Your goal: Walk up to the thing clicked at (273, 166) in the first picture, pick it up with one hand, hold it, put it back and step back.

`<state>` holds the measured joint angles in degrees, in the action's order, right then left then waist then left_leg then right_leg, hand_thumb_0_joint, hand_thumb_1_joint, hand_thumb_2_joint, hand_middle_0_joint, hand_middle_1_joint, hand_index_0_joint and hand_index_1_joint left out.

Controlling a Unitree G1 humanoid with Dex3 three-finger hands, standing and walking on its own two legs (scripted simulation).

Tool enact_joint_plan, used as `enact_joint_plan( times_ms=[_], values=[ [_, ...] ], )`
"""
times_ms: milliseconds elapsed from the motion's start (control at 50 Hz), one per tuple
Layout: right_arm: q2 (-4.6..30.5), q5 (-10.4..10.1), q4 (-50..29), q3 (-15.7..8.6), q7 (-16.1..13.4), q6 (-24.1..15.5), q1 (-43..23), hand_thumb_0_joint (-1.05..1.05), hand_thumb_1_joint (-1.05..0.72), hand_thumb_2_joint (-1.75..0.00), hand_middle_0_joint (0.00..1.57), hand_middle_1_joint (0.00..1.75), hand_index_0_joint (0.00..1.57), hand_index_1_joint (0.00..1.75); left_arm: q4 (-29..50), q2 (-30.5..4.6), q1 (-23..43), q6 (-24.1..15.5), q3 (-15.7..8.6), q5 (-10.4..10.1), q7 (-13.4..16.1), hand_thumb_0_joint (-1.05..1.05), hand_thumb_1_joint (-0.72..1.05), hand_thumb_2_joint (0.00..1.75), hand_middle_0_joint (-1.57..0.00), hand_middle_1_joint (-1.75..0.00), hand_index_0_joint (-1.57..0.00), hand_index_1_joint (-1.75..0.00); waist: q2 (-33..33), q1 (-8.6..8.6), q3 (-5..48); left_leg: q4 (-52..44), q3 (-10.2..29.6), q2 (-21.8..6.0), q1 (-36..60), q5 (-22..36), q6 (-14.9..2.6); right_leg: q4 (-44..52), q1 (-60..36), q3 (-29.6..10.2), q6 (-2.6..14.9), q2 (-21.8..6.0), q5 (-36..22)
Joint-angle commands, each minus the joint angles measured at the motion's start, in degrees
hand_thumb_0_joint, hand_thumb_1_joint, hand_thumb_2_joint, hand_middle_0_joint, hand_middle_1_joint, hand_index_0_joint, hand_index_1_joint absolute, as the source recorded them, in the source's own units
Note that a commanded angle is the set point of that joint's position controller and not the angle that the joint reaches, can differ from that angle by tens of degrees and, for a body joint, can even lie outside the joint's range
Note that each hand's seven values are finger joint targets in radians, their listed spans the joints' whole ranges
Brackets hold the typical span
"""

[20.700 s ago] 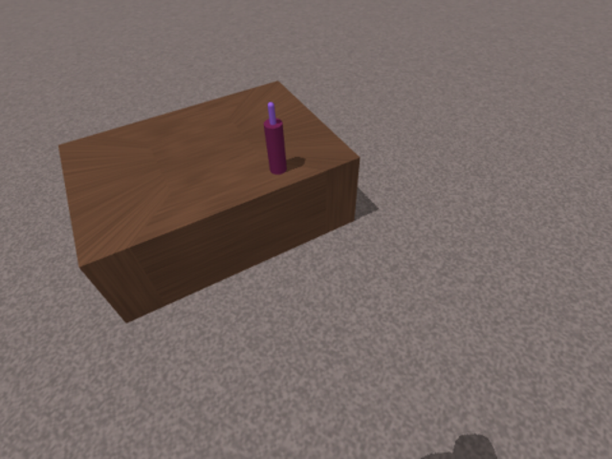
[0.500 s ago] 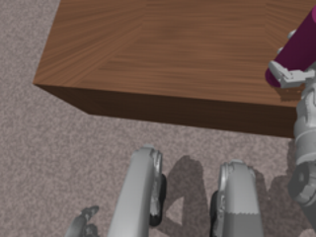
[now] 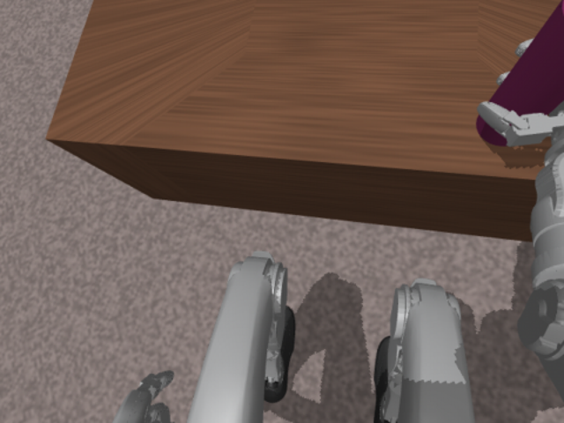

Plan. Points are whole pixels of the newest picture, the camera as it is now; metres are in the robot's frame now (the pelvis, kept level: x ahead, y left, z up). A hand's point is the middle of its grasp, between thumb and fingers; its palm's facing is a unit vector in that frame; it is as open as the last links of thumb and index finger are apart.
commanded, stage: open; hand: right
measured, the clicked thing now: (561, 57) +0.54 -0.19 +0.06
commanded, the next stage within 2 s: withdraw in 0.24 s
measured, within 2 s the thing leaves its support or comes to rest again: neither
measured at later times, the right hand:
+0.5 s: hand (538, 83) +0.54 -0.20 +0.01, palm faces +0.16 +0.99 -0.02, open 14.5 cm
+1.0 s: hand out of the picture +0.53 -0.30 +0.13, palm faces +0.24 +0.92 -0.32, open 17.2 cm
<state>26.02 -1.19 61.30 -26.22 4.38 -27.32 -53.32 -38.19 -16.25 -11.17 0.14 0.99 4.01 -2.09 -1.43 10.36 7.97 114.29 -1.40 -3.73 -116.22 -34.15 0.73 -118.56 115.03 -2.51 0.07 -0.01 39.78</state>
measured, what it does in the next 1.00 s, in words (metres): rises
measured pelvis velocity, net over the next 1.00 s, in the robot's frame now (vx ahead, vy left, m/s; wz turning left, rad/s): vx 0.02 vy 0.00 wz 0.03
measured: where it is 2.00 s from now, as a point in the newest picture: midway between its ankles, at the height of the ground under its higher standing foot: (330, 388)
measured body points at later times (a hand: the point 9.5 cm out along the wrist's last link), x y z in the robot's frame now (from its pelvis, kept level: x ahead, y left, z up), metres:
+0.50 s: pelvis +0.00 +0.00 +0.00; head +0.22 -0.02 +0.39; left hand +0.07 +0.28 -0.12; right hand +0.53 -0.25 +0.02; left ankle +0.11 +0.13 -0.40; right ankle +0.07 -0.12 -0.40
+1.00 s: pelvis +0.02 +0.00 +0.13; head +0.21 -0.03 +0.54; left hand +0.08 +0.27 +0.02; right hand +0.52 -0.35 +0.15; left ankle +0.11 +0.13 -0.40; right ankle +0.07 -0.12 -0.40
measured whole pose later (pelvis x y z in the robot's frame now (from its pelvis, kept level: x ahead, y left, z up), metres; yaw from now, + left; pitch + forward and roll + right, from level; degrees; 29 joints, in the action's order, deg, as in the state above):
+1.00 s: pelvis +0.02 +0.00 +0.13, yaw +2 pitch +31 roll +4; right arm 39.8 7.1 60.4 -26.4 4.5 -7.8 -49.8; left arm -34.7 -16.1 -14.4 5.2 1.6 -0.6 -0.8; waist -0.2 8.2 7.3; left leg 89.1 -2.7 -1.4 -90.0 -30.3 1.0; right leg -94.6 89.2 -2.5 0.2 -2.4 36.6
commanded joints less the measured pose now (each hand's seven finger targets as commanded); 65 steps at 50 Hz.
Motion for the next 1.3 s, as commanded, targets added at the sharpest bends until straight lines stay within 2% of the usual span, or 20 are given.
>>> enact_joint_plan(
  times_ms=[0, 40, 60, 80, 180, 320, 400, 560, 700, 780, 800, 820, 840, 940, 1000, 1040, 1100, 1120, 1200, 1280],
  values=[
    [14.9, -1.5, -17.2, -1.5, 0.5, -5.9, -28.6, 0.0, 0.34, -0.49, 0.89, 0.72, 0.9, 0.72, 1.8, -12.0, -11.4, -0.8, -4.4, 0.0, 1.1, 0.0, 0.93, 0.88, -0.2, -0.3, -0.21, -0.29, -8.9, 0.59, 44.0, -11.8, -0.7, 1.4, 27.1, 10.1, -2.43, 14.6, -24.6, 0.6, 1.09, 0.4, -10.9],
    [11.5, -1.4, -12.4, 1.0, 0.8, -5.2, -26.8, 0.0, 0.35, -0.42, 0.82, 0.63, 0.84, 0.63, 1.4, -11.8, -10.4, -0.8, -4.1, 0.0, 1.1, 0.0, 0.92, 0.88, -0.2, -0.31, -0.21, -0.29, -9.3, 1.52, 39.8, -11.7, -1.1, 1.5, 23.8, 7.9, -2.6, 15.2, -23.4, 0.3, 1.02, 0.4, -8.7],
    [13.7, -1.3, -12.6, -1.1, 0.6, -5.2, -25.2, 0.0, 0.34, -0.39, 0.79, 0.6, 0.8, 0.6, 1.8, -11.9, -10.9, -0.7, -4.2, -0.1, 1.1, 0.0, 0.92, 0.88, -0.2, -0.31, -0.21, -0.29, -8.9, 0.61, 39.2, -11.3, -1.2, 1.5, 24.0, 8.0, -2.67, 15.5, -22.6, 0.1, 1.02, 0.4, -8.9],
    [11.3, -1.1, -12.1, 0.8, 0.8, -5.0, -25.1, 0.0, 0.37, -0.38, 0.74, 0.58, 0.75, 0.58, 1.8, -11.7, -10.9, -0.6, -4.2, 0.0, 1.0, 0.0, 0.92, 0.89, -0.2, -0.31, -0.21, -0.3, -8.7, 1.21, 39.5, -11.8, -0.9, 1.5, 25.0, 8.4, -2.56, 15.0, -22.2, 0.4, 1.14, 0.4, -8.9],
    [12.5, -1.1, -12.5, -0.9, 1.1, -4.0, -23.4, 0.0, 0.39, -0.3, 0.57, 0.44, 0.58, 0.44, 2.9, -12.0, -11.5, 0.0, -4.5, -0.3, 0.8, 0.0, 0.91, 0.9, -0.21, -0.31, -0.21, -0.3, -6.7, 0.61, 41.2, -12.0, -0.9, 1.5, 27.3, 10.2, -2.37, 14.6, -22.5, 0.7, 1.34, 0.4, -11.1],
    [11.2, -1.2, -12.8, 0.4, 1.1, -4.1, -24.3, 0.0, 0.37, -0.23, 0.39, 0.31, 0.39, 0.31, 3.1, -11.9, -10.9, 0.4, -4.5, -0.3, 0.6, 0.0, 0.9, 0.89, -0.21, -0.31, -0.21, -0.31, -7.4, 1.08, 37.9, -11.7, -1.3, 1.5, 24.1, 7.2, -2.57, 15.8, -21.1, 0.0, 1.2, 0.4, -7.7],
    [14.9, -0.8, -14.0, -1.2, 0.8, -4.4, -25.9, 0.0, 0.29, -0.27, 0.27, 0.27, 0.27, 0.27, 3.3, -12.3, -11.2, 0.5, -4.4, -0.2, 0.9, 0.0, 0.92, 0.88, -0.21, -0.3, -0.21, -0.3, -9.0, 0.31, 40.4, -11.5, -1.2, 1.6, 23.8, 7.2, -2.61, 15.9, -23.5, 0.0, 1.07, 0.3, -7.9],
    [24.7, -0.9, -23.5, -5.7, 0.7, -0.8, -30.7, 0.0, 0.46, -0.06, 0.08, 0.06, 0.07, 0.06, 4.8, -12.6, -11.7, 1.7, -4.5, -1.7, 2.2, 0.0, 0.9, 0.89, -0.2, -0.3, -0.2, -0.3, -10.5, -1.2, 49.6, -16.9, -0.1, 1.7, 36.2, 10.2, -2.21, 20.4, -30.5, 0.7, 1.03, 0.1, -11.3],
    [25.3, -2.5, -14.4, -6.7, 5.2, 5.0, -21.0, 0.0, 0.53, -0.05, 0.06, 0.05, 0.06, 0.05, 3.8, -11.9, -12.1, 1.3, -4.1, -3.3, 3.6, 0.0, 0.89, 0.89, -0.2, -0.3, -0.2, -0.3, -5.5, -0.41, 39.2, -23.8, -0.5, 2.3, 38.9, 9.7, -2.01, 25.1, -30.7, 0.2, 1.58, -0.6, -11.0],
    [20.6, -3.4, -8.8, -3.1, 8.8, 6.5, -16.5, 0.0, 0.44, -0.06, 0.05, 0.05, 0.07, 0.05, 4.2, -11.2, -11.2, 0.5, -3.4, -3.7, 3.3, 0.0, 0.86, 0.89, -0.2, -0.3, -0.2, -0.3, -5.5, 0.93, 30.4, -26.0, -1.1, 2.7, 35.4, 8.7, -2.4, 27.7, -32.3, -1.0, 1.57, -1.2, -10.9],
    [31.9, 5.7, -0.5, -4.2, 5.4, 11.2, -10.7, 0.0, 0.43, -0.09, 0.04, 0.06, 0.06, 0.06, 4.5, -10.9, -11.7, 2.0, -3.3, -4.0, 3.0, 0.0, 0.88, 0.9, -0.21, -0.31, -0.21, -0.31, -5.3, -3.48, 30.5, -29.6, -0.7, 3.2, 38.9, 6.8, -2.41, 32.4, -37.7, -0.6, 1.46, -1.2, -9.9],
    [28.2, 4.8, -6.4, -2.4, 3.4, 12.6, -16.0, 0.0, 0.48, -0.08, 0.05, 0.06, 0.06, 0.06, 5.7, -11.1, -11.9, 2.7, -3.5, -4.3, 2.6, 0.0, 0.87, 0.9, -0.21, -0.31, -0.21, -0.31, -6.4, -1.01, 30.8, -30.2, -1.1, 3.3, 37.7, 7.2, -2.31, 33.8, -40.4, -2.1, 1.13, -1.7, -9.8],
    [28.0, 5.4, -12.1, -1.0, 2.5, 13.0, -21.0, 0.0, 0.51, -0.07, 0.04, 0.06, 0.06, 0.06, 6.1, -11.0, -12.2, 3.3, -3.8, -4.2, 2.1, 0.0, 0.87, 0.91, -0.21, -0.3, -0.2, -0.31, -9.1, -2.17, 34.3, -31.0, -0.7, 3.3, 39.4, 7.6, -2.46, 35.5, -43.1, -2.4, 1.02, -1.7, -9.6],
    [39.7, 9.2, -17.1, -3.9, -2.5, 15.9, -21.9, 0.0, 0.51, -0.07, 0.04, 0.06, 0.06, 0.06, 6.2, -11.4, -14.2, 4.7, -3.4, -4.5, 2.1, 0.0, 0.88, 0.91, -0.2, -0.3, -0.19, -0.3, -13.7, -4.75, 42.5, -36.6, -1.0, 3.7, 48.8, 14.3, -2.29, 40.4, -59.5, -2.2, -0.13, -2.3, -21.8],
    [35.4, 9.2, -11.8, -1.7, -5.5, 16.8, -21.4, 0.0, 0.48, -0.09, 0.06, 0.07, 0.06, 0.07, 4.3, -10.6, -15.1, 4.9, -3.4, -4.4, 3.0, 0.0, 0.9, 0.9, -0.2, -0.29, -0.2, -0.3, -11.9, -2.4, 35.2, -42.1, -1.1, 3.9, 53.0, 15.8, -2.25, 45.0, -61.0, -1.7, -0.07, -2.3, -21.8],
    [35.1, 9.4, -5.6, -1.9, -7.1, 17.6, -17.8, 0.0, 0.45, -0.12, 0.06, 0.07, 0.06, 0.07, 3.0, -11.2, -15.7, 4.9, -3.7, -4.2, 3.7, 0.0, 0.9, 0.9, -0.2, -0.29, -0.2, -0.3, -10.2, -1.92, 31.3, -45.9, -1.3, 4.3, 55.2, 16.7, -2.22, 47.2, -61.9, -1.0, 0.18, -2.2, -22.1],
    [29.1, 8.6, 1.5, 1.1, -7.7, 18.6, -12.5, 0.0, 0.48, -0.1, 0.06, 0.07, 0.06, 0.07, 2.2, -10.9, -15.9, 4.9, -3.2, -4.0, 4.1, 0.0, 0.9, 0.9, -0.2, -0.29, -0.2, -0.3, -10.1, -1.65, 26.5, -49.2, -2.1, 4.6, 56.3, 19.9, -2.55, 50.7, -66.6, -1.5, -0.36, -2.7, -28.0],
    [30.5, 8.3, -0.5, 0.2, -8.0, 18.7, -13.1, 0.0, 0.5, -0.09, 0.06, 0.06, 0.06, 0.06, 2.4, -11.0, -16.1, 5.0, -3.2, -4.1, 4.2, 0.0, 0.9, 0.9, -0.2, -0.29, -0.2, -0.3, -10.6, -2.43, 26.6, -50.3, -2.2, 4.7, 57.2, 20.9, -2.68, 51.9, -68.9, -1.6, -0.44, -2.9, -30.3],
    [23.4, 6.9, 2.8, 3.6, -8.4, 20.5, -4.2, 0.0, 0.55, -0.06, 0.05, 0.05, 0.05, 0.05, 4.0, -9.9, -15.3, 4.9, -2.9, -4.6, 4.2, 0.0, 0.9, 0.9, -0.2, -0.29, -0.2, -0.3, -8.3, -2.52, 21.7, -55.4, -2.7, 5.3, 62.9, 22.2, -2.78, 58.0, -71.7, -1.9, -0.48, -3.1, -30.7],
    [19.3, 5.1, -4.9, 6.1, -9.1, 22.0, 4.6, 0.0, 0.51, -0.08, 0.06, 0.06, 0.06, 0.06, 6.4, -9.5, -14.0, 4.8, -3.3, -5.5, 4.7, 0.0, 0.9, 0.9, -0.2, -0.29, -0.2, -0.3, -7.2, -4.47, 23.0, -60.2, -2.8, 5.5, 72.8, 24.8, -2.67, 62.7, -75.8, -0.7, -0.25, -2.8, -31.7]
  ],
)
